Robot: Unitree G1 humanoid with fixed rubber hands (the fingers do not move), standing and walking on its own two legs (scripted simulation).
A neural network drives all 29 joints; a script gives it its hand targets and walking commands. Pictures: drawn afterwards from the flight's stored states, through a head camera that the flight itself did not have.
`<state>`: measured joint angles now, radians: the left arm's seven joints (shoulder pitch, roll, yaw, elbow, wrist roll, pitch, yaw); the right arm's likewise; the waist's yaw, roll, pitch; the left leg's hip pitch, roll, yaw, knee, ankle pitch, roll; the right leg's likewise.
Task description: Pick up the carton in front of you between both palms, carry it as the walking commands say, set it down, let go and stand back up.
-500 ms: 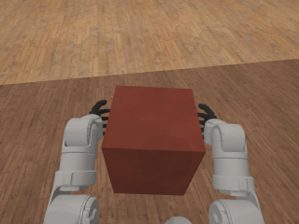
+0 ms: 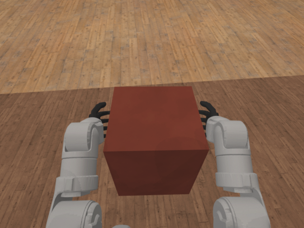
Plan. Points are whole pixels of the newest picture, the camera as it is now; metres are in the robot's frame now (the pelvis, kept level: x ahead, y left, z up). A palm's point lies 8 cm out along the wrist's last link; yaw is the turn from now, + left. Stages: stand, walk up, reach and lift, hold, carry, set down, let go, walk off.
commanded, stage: carry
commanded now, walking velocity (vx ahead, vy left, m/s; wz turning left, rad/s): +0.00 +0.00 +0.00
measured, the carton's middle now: (153, 143) +0.34 +0.01 +0.02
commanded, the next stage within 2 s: none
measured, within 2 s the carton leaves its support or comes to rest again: neither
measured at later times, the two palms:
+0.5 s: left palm (104, 83) +0.53 +0.17 +0.07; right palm (197, 89) +0.51 -0.13 +0.08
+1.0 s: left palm (106, 84) +0.49 +0.15 +0.11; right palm (208, 86) +0.48 -0.15 +0.11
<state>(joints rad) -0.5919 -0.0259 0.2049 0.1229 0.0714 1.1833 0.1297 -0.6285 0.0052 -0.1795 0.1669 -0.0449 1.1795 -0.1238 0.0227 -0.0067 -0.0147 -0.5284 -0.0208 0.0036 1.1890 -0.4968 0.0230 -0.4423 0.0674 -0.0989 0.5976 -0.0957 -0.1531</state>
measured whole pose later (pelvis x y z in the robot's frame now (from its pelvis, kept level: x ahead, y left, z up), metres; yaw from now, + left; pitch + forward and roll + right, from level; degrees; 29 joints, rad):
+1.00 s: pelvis +0.15 +0.01 -0.02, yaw -2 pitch +2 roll -1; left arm -0.61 -0.01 0.19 0.19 0.05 1.21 0.13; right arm -0.62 0.00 -0.19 0.19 -0.06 1.22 -0.12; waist 0.01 0.03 -0.10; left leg -0.38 0.00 0.06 0.48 0.01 0.04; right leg -0.32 0.04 -0.06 0.68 -0.25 -0.06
